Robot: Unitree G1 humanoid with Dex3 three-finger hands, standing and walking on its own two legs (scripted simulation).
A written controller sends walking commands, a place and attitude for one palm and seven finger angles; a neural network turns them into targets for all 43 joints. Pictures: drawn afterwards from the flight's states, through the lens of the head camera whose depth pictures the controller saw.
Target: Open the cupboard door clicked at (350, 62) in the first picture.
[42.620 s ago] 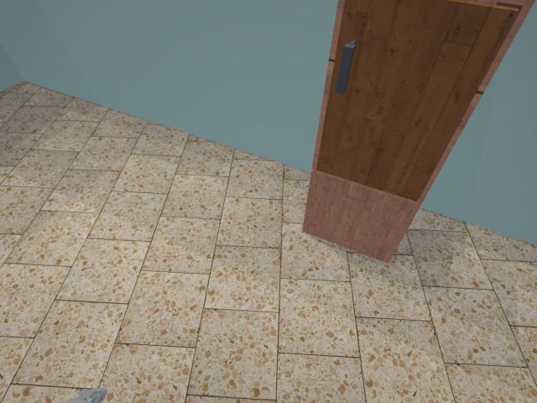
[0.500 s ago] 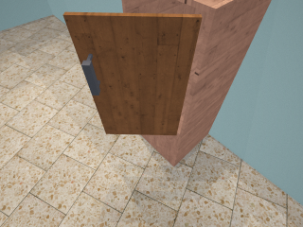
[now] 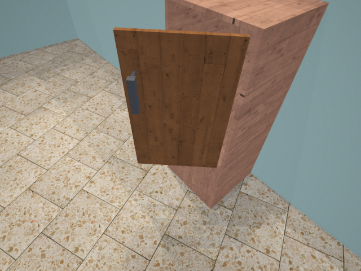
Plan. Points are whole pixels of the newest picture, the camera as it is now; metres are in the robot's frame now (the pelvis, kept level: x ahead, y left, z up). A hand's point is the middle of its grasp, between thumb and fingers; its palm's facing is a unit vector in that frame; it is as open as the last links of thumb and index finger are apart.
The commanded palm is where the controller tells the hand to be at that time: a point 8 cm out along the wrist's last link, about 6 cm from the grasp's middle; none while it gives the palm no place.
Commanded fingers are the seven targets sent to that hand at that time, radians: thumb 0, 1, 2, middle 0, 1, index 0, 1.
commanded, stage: come to a stop and stand still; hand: left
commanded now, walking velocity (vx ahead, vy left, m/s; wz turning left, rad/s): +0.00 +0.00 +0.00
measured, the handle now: (134, 92) +0.60 +0.18 +0.07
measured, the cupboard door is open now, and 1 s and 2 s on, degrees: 46 46 46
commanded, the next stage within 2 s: look again from close up in 0.12 s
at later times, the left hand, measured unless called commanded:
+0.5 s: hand out of the picture -0.01 +0.16 -0.18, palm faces +0.02 -0.99 -0.14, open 7.4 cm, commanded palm none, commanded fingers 0.00 0.90 0.90 -0.20 -0.30 -0.20 -0.30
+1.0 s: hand out of the picture +0.01 +0.17 -0.18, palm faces +0.01 -0.99 -0.17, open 7.4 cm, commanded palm none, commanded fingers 0.00 0.90 0.90 -0.20 -0.30 -0.20 -0.30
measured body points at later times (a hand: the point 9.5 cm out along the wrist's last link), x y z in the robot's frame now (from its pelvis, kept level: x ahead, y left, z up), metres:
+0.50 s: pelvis +0.00 +0.00 +0.00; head +0.00 +0.02 +0.45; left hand -0.01 +0.21 -0.16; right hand +0.01 -0.22 -0.15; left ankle +0.05 +0.09 -0.74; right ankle +0.03 -0.13 -0.74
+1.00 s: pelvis +0.03 +0.00 +0.00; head +0.02 +0.01 +0.45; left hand +0.01 +0.22 -0.16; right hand +0.02 -0.22 -0.15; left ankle +0.05 +0.09 -0.74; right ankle +0.03 -0.13 -0.74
